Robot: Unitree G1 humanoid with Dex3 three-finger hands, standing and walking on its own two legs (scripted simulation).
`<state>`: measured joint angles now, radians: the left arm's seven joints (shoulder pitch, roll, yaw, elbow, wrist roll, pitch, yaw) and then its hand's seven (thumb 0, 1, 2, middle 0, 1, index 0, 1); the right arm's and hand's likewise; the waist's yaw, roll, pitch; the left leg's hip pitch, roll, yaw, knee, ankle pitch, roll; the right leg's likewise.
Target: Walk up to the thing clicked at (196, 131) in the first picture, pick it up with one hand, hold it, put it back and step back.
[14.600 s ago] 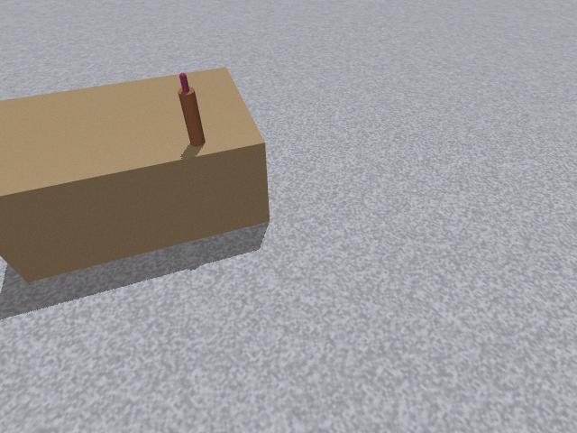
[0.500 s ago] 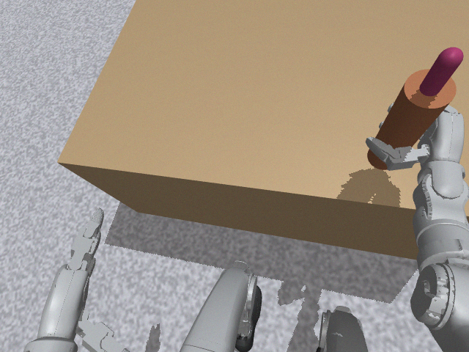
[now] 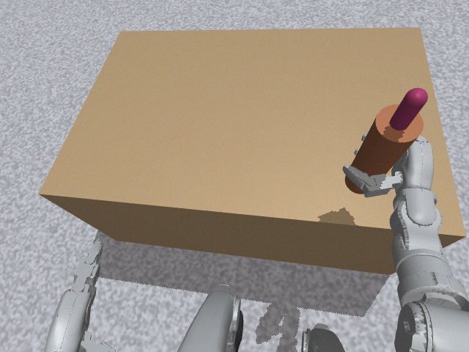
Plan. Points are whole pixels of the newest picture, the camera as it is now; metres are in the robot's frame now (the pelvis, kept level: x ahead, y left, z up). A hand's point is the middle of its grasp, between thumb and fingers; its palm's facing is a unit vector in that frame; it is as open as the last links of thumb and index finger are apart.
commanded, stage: lift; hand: right
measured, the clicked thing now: (381, 149) +0.45 -0.13 +0.06
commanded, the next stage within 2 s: hold in 1.06 s
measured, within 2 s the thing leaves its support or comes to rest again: neither
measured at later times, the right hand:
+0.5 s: hand (392, 178) +0.39 -0.14 +0.09, palm faces +0.04 +1.00 -0.01, open 8.5 cm
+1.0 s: hand (416, 184) +0.37 -0.15 +0.12, palm faces +0.04 +1.00 -0.03, open 8.5 cm
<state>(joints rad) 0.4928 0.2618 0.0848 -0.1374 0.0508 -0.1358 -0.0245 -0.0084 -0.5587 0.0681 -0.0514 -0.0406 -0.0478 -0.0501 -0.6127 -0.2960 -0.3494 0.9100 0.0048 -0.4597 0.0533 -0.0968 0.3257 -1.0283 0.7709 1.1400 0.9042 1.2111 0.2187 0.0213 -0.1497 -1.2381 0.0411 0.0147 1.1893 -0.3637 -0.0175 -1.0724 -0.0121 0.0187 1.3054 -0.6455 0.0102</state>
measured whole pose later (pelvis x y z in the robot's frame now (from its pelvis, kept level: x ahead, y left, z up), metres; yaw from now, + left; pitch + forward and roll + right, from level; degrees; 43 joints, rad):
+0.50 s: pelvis +0.01 +0.01 +0.05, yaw +0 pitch +14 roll +0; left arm 0.45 0.23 0.08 0.09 0.02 -0.10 0.01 -0.01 -0.57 0.07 -0.04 -0.03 -0.04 -0.05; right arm -0.31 -0.17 -0.20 0.59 0.09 -0.34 0.06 -0.10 0.33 -1.04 0.78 1.13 0.91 1.20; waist 0.09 0.02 -0.12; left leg -0.90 0.04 0.01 0.98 -0.32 -0.01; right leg -0.73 -0.01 0.01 1.05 -0.56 0.01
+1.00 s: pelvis +0.02 +0.00 +0.07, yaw +0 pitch +9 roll +0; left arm 0.39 0.22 0.08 0.23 -0.01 -0.10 0.05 -0.01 -0.56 0.06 -0.04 -0.04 -0.04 -0.05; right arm -0.17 -0.19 -0.14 0.43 0.13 -0.31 0.05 -0.10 0.33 -1.04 0.78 1.13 0.91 1.20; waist 0.06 0.01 -0.07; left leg -0.73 0.04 0.01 0.86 -0.29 -0.02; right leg -0.55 -0.01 0.01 0.92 -0.52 0.01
